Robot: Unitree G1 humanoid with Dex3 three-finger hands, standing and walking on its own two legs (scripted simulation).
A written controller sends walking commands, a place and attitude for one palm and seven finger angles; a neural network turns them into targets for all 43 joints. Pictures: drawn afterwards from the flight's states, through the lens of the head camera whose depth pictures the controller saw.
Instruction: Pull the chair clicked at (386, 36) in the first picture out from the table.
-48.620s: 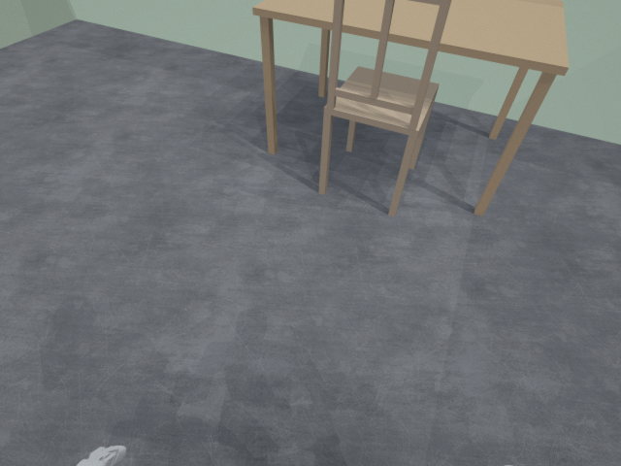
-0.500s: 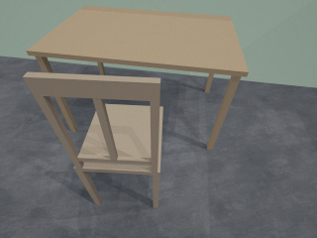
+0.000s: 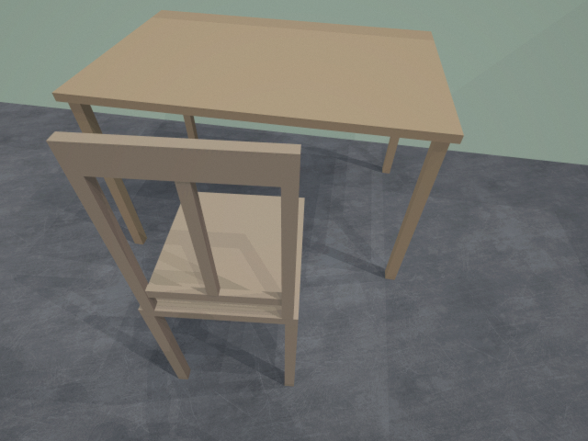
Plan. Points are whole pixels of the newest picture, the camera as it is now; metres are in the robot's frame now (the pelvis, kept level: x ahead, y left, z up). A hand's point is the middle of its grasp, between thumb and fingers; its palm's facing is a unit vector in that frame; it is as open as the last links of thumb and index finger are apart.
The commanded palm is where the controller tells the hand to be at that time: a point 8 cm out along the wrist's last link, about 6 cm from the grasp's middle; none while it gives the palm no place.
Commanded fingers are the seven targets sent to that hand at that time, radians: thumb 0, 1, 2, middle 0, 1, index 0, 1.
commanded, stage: raise the hand toward the chair's back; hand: left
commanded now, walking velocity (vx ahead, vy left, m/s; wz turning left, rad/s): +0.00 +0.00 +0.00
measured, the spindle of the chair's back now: (201, 244) +0.47 +0.21 -0.06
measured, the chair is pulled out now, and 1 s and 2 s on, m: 0.32 0.32 0.32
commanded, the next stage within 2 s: none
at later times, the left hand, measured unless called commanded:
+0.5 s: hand (214, 408) +0.18 +0.12 -0.05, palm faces -0.07 -0.99 +0.09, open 8.9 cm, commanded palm +0.12 +0.22 -0.07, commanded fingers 0.00 0.41 0.69 -0.15 -0.22 -0.15 -0.22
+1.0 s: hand (174, 413) +0.17 +0.18 -0.06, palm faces +0.06 -1.00 -0.01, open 13.4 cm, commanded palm +0.15 +0.24 -0.05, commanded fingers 0.00 -0.17 0.44 -0.09 -0.13 -0.09 -0.13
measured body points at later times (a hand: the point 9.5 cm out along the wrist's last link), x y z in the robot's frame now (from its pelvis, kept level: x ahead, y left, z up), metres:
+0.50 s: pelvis -0.03 +0.00 -0.08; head +0.00 +0.02 +0.37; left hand +0.18 +0.18 -0.05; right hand +0.18 -0.26 -0.11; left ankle +0.02 +0.12 -0.74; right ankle -0.03 -0.09 -0.74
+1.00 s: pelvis -0.04 +0.01 -0.10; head +0.02 +0.01 +0.35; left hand +0.16 +0.23 -0.06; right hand +0.11 -0.22 -0.19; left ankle +0.02 +0.13 -0.74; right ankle -0.03 -0.09 -0.74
